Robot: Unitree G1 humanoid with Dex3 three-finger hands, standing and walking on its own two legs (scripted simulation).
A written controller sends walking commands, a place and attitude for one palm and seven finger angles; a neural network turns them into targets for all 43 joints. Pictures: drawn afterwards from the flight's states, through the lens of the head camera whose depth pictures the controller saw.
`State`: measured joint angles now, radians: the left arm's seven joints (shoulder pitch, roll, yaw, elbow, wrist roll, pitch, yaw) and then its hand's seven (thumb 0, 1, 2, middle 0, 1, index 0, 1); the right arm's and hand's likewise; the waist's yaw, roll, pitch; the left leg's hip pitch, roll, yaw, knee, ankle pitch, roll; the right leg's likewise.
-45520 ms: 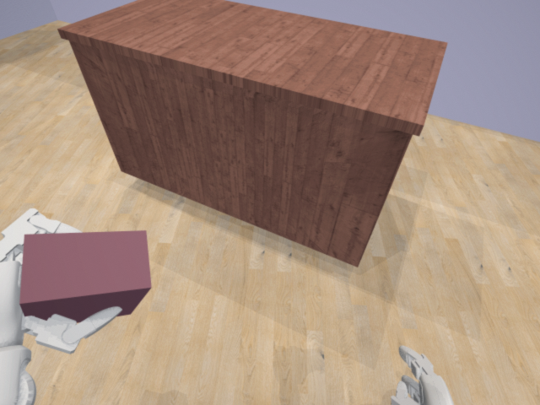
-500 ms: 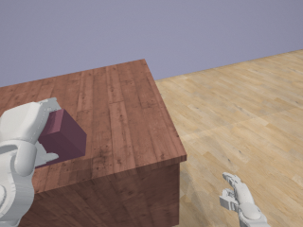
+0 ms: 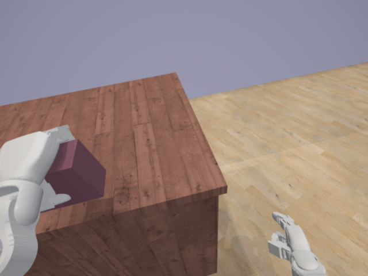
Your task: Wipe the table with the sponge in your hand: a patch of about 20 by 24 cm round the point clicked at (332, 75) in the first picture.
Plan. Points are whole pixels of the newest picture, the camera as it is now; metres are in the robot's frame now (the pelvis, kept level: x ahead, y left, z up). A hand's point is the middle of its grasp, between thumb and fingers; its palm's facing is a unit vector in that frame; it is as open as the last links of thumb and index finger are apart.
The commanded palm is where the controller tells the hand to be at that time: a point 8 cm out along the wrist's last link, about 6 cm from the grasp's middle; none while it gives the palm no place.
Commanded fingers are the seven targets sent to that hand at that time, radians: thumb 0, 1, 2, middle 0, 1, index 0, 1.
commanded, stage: bring the sponge back beside the body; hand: left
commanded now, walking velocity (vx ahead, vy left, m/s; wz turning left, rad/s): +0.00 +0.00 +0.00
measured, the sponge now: (63, 182) +0.21 +0.28 +0.15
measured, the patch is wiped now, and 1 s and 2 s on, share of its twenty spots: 1.00 1.00 1.00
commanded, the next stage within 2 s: step back with the hand held close in 0.62 s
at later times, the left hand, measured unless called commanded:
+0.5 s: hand (50, 172) +0.20 +0.28 +0.19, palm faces +0.24 -0.11 -0.97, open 10.4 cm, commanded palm +0.15 +0.29 +0.26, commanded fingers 0.00 0.10 1.30 -1.20 -1.60 -1.20 -1.60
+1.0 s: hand (75, 159) +0.22 +0.23 +0.21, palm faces +0.34 -0.83 -0.44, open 10.4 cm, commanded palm +0.16 +0.29 +0.24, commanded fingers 0.00 0.10 1.30 -1.20 -1.60 -1.20 -1.60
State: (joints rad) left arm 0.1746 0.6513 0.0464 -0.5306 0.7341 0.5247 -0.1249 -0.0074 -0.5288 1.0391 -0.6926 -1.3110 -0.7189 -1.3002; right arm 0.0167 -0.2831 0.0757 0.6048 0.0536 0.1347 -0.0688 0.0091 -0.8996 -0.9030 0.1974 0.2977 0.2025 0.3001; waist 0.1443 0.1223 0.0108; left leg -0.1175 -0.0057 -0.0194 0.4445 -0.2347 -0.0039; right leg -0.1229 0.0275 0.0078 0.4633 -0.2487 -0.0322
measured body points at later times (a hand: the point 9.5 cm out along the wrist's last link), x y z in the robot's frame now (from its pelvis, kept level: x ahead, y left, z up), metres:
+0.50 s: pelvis +0.00 +0.00 +0.00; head -0.03 -0.05 +0.45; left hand +0.19 +0.28 +0.24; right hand +0.26 -0.19 -0.07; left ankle +0.01 +0.13 -0.74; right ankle +0.01 -0.10 -0.74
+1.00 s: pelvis +0.00 +0.01 -0.01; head +0.01 +0.01 +0.44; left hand +0.20 +0.27 +0.24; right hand +0.18 -0.23 -0.09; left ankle +0.01 +0.13 -0.74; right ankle +0.01 -0.10 -0.74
